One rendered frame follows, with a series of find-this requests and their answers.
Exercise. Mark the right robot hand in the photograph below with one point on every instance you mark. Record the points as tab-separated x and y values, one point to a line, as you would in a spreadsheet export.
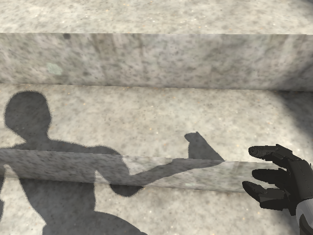
295	185

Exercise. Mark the right robot forearm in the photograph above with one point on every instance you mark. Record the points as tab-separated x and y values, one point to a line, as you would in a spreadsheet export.
304	217

